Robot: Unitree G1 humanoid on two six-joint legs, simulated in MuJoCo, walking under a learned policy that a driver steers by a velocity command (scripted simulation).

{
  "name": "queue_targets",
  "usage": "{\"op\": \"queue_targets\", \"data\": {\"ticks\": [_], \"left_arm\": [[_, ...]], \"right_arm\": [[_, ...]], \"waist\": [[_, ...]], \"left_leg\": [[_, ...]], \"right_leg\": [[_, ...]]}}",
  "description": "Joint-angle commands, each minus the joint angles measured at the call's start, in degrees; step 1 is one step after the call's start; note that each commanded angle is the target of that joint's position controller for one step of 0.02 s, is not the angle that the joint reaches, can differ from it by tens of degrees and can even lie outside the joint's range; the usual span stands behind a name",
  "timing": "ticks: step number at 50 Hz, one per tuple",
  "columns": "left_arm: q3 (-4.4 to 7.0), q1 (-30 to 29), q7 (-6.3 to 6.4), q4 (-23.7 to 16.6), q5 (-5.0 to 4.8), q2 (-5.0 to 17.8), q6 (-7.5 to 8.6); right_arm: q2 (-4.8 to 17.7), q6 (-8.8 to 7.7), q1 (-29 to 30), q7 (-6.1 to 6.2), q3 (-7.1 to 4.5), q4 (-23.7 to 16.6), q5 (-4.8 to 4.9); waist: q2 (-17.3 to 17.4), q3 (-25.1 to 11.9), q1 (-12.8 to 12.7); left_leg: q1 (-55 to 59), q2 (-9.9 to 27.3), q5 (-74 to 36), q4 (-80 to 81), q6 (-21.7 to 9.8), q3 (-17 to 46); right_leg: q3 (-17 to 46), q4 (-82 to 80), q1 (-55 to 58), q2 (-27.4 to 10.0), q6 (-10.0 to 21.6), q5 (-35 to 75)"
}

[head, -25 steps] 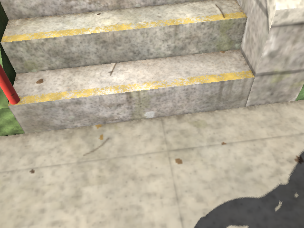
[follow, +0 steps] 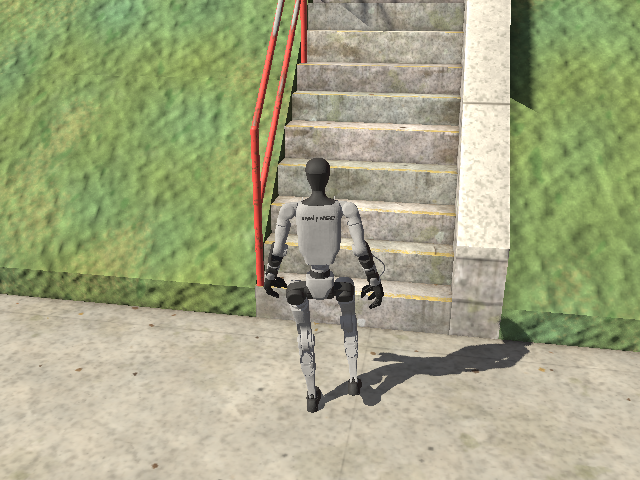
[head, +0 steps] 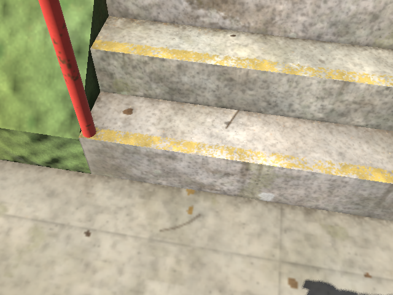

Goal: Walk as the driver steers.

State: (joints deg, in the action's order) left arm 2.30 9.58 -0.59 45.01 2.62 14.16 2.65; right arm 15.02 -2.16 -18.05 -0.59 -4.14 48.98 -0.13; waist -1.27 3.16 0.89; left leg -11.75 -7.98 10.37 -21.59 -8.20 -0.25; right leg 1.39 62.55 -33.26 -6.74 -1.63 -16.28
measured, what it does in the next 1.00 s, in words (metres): walks ahead, turning right: right foot, then left foot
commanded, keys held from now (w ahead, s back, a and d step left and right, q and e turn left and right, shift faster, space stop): w+q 0.10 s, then w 0.04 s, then w+e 0.50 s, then e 0.36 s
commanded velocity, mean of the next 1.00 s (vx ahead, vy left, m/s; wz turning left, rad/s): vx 0.41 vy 0.00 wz -0.18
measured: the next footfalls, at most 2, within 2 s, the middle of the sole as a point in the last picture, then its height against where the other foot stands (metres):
right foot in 0.32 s outside the picture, level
left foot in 0.82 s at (184, 250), level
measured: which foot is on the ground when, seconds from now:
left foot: down 0.00-0.34, up 0.36-0.80, down 0.82-1.00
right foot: up 0.00-0.30, down 0.32-0.82, up 0.84-1.00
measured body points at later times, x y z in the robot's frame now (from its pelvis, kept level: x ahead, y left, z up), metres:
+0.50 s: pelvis +0.29 -0.05 +0.00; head +0.32 -0.06 +0.45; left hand +0.35 +0.22 -0.12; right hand +0.38 -0.31 -0.13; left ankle +0.22 +0.07 -0.66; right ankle +0.33 -0.11 -0.74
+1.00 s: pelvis +0.47 -0.02 +0.00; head +0.52 -0.01 +0.44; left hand +0.62 +0.23 -0.14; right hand +0.55 -0.30 -0.10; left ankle +0.58 +0.05 -0.74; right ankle +0.40 -0.12 -0.66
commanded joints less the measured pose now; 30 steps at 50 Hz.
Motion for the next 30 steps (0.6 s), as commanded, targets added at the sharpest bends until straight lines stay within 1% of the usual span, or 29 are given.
{"op": "queue_targets", "data": {"ticks": [1, 2, 4, 6, 7, 9, 10, 11, 12, 13, 14, 15, 16, 17, 18, 19, 20, 21, 22, 23, 24, 25, 26, 28, 29, 30], "left_arm": [[0.86, 0.8, -0.17, -3.0, 0.18, 3.9, -1.00], [0.86, -1.9, -0.18, -3.9, 0.07, 4.1, -0.97], [0.74, -6.2, -0.34, -5.2, -0.12, 4.3, -0.84], [0.48, -9.0, -0.64, -6.1, -0.30, 4.1, -0.61], [0.30, -10.6, -0.80, -6.5, -0.36, 3.9, -0.44], [-0.18, -13.1, -1.18, -7.1, -0.56, 3.3, -0.03], [-0.30, -14.2, -1.31, -7.5, -0.83, 3.4, 0.19], [-0.24, -14.7, -1.37, -7.8, -0.99, 3.9, 0.41], [-0.08, -14.2, -1.44, -7.9, -1.06, 4.4, 0.64], [0.17, -12.1, -1.45, -7.3, -1.19, 5.1, 0.80], [0.59, -8.5, -1.21, -6.2, -1.44, 6.0, 0.96], [1.18, -2.5, -0.68, -4.3, -1.60, 7.2, 1.20], [1.80, 6.3, -0.09, -1.4, -1.35, 8.2, 1.60], [2.64, 15.5, 0.64, 0.0, -0.24, 11.3, 1.95], [4.54, 17.9, 0.39, 1.2, 0.37, 17.6, 1.79], [3.47, 12.1, -0.57, 1.1, -1.79, 12.1, 1.14], [3.02, 7.3, -0.97, 0.0, -2.33, 9.8, 0.99], [2.53, 5.9, -1.11, 0.3, -2.05, 7.7, 1.16], [2.25, 6.5, -0.87, 1.1, -2.15, 7.0, 1.37], [1.95, 6.3, -0.66, 1.9, -2.13, 6.8, 1.87], [2.12, 7.1, -0.63, 2.5, -2.27, 7.4, 2.36], [2.34, 8.0, -0.61, 3.2, -2.52, 8.1, 2.72], [2.66, 8.2, -0.47, 3.3, -2.76, 8.9, 2.78], [2.93, 9.4, -0.26, 3.9, -2.85, 9.4, 2.59], [3.12, 11.3, -0.25, 4.8, -3.29, 9.7, 2.24], [3.10, 12.3, -0.27, 5.2, -3.22, 9.2, 2.01]], "right_arm": [[8.2, -1.54, -1.7, 0.16, -1.82, -3.3, 0.07], [8.3, -1.50, -3.1, 0.14, -1.84, -3.0, 0.10], [8.2, -1.44, -5.5, 0.14, -1.80, -2.6, 0.15], [8.5, -1.54, -7.3, 0.25, -1.83, -2.2, 0.07], [8.2, -1.64, -8.3, 0.36, -1.70, -1.9, -0.03], [7.1, -1.97, -10.1, 0.63, -1.11, -1.0, -0.33], [7.1, -2.11, -10.6, 0.79, -0.94, -0.7, -0.58], [7.6, -2.26, -10.6, 0.93, -0.94, -0.5, -0.77], [8.2, -2.37, -10.0, 1.07, -1.00, -0.3, -0.95], [8.8, -2.50, -8.9, 1.21, -1.03, -0.2, -1.13], [9.2, -2.62, -8.0, 1.33, -1.04, 0.1, -1.28], [9.9, -2.61, -7.3, 1.34, -1.16, 0.4, -1.59], [9.8, -2.60, -6.7, 1.17, -1.02, 0.6, -1.65], [7.5, -2.76, -6.9, 1.21, -0.16, -0.6, -1.64], [3.7, -2.81, -12.6, 0.60, 0.57, -1.6, 0.22], [7.3, -3.21, -8.9, 0.82, 0.37, -1.3, -1.86], [7.7, -3.46, -4.2, 0.41, 0.34, -2.0, -1.64], [7.3, -3.79, -0.7, 0.20, 0.77, -2.7, -1.75], [6.7, -3.51, 0.5, 0.05, 0.90, -3.2, -2.14], [6.1, -2.76, 0.8, 0.10, 1.32, -3.5, -2.47], [5.4, -2.17, 0.5, -0.02, 1.61, -3.5, -2.64], [5.0, -1.82, 0.6, -0.09, 1.86, -3.5, -2.77], [5.1, -1.71, 1.3, -0.28, 1.95, -3.9, -2.99], [4.6, -1.59, 6.0, -0.42, 2.23, -5.3, -3.02], [4.0, -1.47, 8.9, -0.40, 2.50, -6.4, -3.03], [3.8, -1.44, 12.0, -0.45, 2.68, -7.4, -2.83]], "waist": [[2.5, -1.8, -1.0], [3.0, -1.1, 0.0], [3.9, -0.7, 1.7], [4.4, -1.0, 2.8], [4.7, -0.9, 3.5], [5.0, -0.5, 4.6], [5.2, -0.1, 5.0], [5.6, 0.4, 4.9], [5.8, 0.8, 4.3], [6.3, 0.8, 2.9], [6.6, -0.5, 1.2], [6.3, -3.7, -1.5], [4.6, -8.2, -5.5], [0.4, -14.6, -8.8], [-15.7, -18.5, -5.1], [-8.2, -13.0, -3.3], [-3.2, -6.2, -2.1], [0.8, -3.6, -2.0], [1.1, -2.1, -1.1], [0.4, -2.5, -0.1], [-0.7, -3.3, 0.2], [-0.9, -3.5, 0.5], [-1.6, -3.6, 0.4], [-1.7, -2.5, -0.5], [-2.4, -1.7, -1.2], [-2.5, -1.2, -2.1]], "left_leg": [[1.7, 14.6, -15.4, 10.4, -7.5, 15.6], [2.7, 14.4, -14.5, 10.7, -7.0, 16.2], [5.2, 14.1, -14.5, 10.2, -5.9, 16.9], [8.1, 14.0, -16.2, 9.1, -5.1, 16.8], [9.2, 14.1, -17.9, 8.5, -4.8, 16.6], [11.7, 14.8, -21.5, 8.1, -4.0, 15.3], [12.7, 15.4, -22.9, 8.2, -3.7, 15.1], [13.5, 16.3, -24.1, 8.3, -3.3, 15.0], [14.2, 17.0, -25.5, 8.1, -2.7, 14.5], [14.5, 17.6, -29.3, 7.2, -2.0, 13.7], [15.4, 17.5, -38.3, 4.0, -1.1, 12.2], [16.5, 16.6, -46.9, -3.2, -0.3, 10.4], [14.7, 14.4, -48.4, -14.0, 0.6, 7.6], [5.0, 12.4, -33.2, -29.3, 1.4, 5.5], [-16.2, 1.0, 6.2, -49.7, 4.8, 0.3], [-23.4, 3.8, 13.8, -52.0, 3.7, 5.4], [-24.5, 7.2, 8.7, -50.7, 3.9, 5.6], [-23.1, 8.9, 6.1, -48.0, 4.4, 5.0], [-21.9, 10.2, 5.7, -45.2, 5.1, 4.7], [-18.8, 11.1, 5.5, -42.2, 6.1, 4.6], [-17.4, 11.0, 5.7, -40.5, 6.9, 4.0], [-17.2, 10.9, 5.9, -38.8, 7.7, 3.3], [-17.9, 10.9, 5.6, -37.2, 8.6, 2.5], [-20.1, 11.2, 2.7, -32.4, 10.0, 1.3], [-20.8, 11.2, 0.7, -29.1, 10.7, 0.8], [-21.2, 10.9, -1.7, -25.9, 11.1, 0.3]], "right_leg": [[-1.2, -5.8, -3.6, 0.2, -1.4, 6.1], [-1.1, -8.8, -5.2, 0.4, -1.6, 8.4], [-0.8, -14.0, -6.8, 1.2, -1.7, 12.6], [-0.8, -18.8, -7.1, 2.2, -1.4, 15.7], [-1.1, -20.9, -6.7, 2.6, -1.1, 16.7], [-2.6, -25.1, -5.4, 3.3, 0.1, 17.8], [-3.1, -26.6, -4.3, 3.6, 1.1, 17.9], [-3.3, -28.2, -3.0, 3.8, 2.2, 17.1], [-3.4, -29.9, -0.9, 4.2, 3.5, 15.4], [-3.7, -31.7, 2.6, 5.0, 4.8, 13.0], [-4.3, -32.6, 7.4, 6.7, 6.0, 10.1], [-5.1, -33.8, 13.7, 8.8, 7.4, 7.7], [-5.2, -36.4, 23.3, 9.3, 9.1, 8.6], [6.9, -36.6, 36.7, -0.8, 12.3, 2.3], [37.6, -43.1, 49.8, -14.3, 21.6, -3.4], [43.7, -48.9, 45.7, -12.5, 20.0, -7.1], [33.6, -48.5, 38.5, -11.0, 19.3, -4.7], [27.7, -49.1, 33.2, -8.2, 18.4, 4.4], [23.7, -49.5, 30.0, -6.0, 17.4, 11.5], [20.8, -50.0, 27.3, -4.3, 16.7, 16.8], [19.1, -50.1, 26.5, -3.5, 16.9, 21.0], [17.9, -50.2, 25.8, -2.9, 17.1, 24.2], [16.9, -50.7, 25.4, -2.2, 17.3, 25.1], [16.0, -51.9, 24.2, -1.2, 17.0, 23.5], [15.1, -52.2, 23.7, -0.1, 16.0, 23.0], [14.8, -52.1, 23.6, 0.8, 15.0, 22.6]]}}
